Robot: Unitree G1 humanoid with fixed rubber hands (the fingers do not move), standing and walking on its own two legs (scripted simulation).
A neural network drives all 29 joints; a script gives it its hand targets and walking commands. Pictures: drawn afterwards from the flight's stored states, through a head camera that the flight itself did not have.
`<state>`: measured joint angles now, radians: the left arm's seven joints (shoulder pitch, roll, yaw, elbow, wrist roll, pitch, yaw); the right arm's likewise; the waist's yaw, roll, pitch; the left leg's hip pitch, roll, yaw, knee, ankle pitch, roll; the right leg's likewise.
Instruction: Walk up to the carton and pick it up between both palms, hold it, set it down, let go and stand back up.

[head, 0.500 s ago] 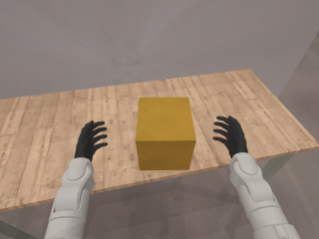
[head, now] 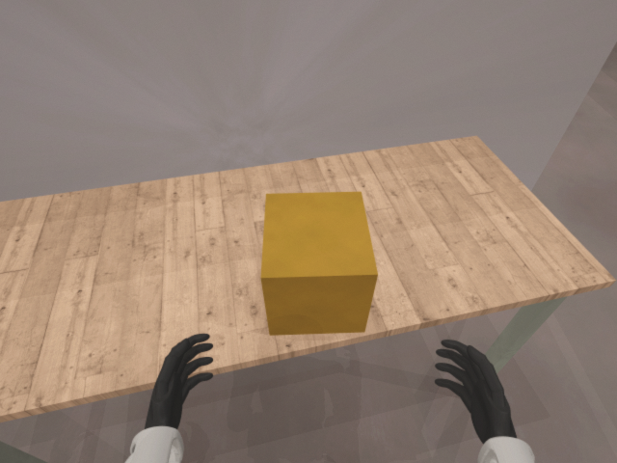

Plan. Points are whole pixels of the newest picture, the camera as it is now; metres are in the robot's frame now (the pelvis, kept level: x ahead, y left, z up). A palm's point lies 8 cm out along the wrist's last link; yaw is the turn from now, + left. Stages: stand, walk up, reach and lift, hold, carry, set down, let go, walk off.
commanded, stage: set down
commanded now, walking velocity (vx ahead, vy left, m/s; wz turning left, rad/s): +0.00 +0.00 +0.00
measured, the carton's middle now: (315, 263) +0.43 +0.04 -0.03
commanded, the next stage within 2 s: let go in 1.38 s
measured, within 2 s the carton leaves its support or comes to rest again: neither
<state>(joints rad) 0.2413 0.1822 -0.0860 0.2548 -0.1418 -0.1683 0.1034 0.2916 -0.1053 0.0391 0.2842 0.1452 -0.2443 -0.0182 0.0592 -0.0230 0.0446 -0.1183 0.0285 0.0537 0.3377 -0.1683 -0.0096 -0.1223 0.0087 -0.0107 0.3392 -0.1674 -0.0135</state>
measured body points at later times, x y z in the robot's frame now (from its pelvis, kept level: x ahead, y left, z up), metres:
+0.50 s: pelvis +0.02 +0.00 +0.00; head +0.01 +0.02 +0.45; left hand +0.19 +0.22 -0.05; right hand +0.20 -0.19 -0.04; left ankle +0.01 +0.12 -0.75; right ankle +0.01 -0.11 -0.75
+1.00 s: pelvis +0.02 +0.00 +0.00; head +0.02 +0.01 +0.45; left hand +0.18 +0.23 -0.07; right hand +0.20 -0.21 -0.07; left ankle +0.01 +0.12 -0.75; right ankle +0.01 -0.11 -0.75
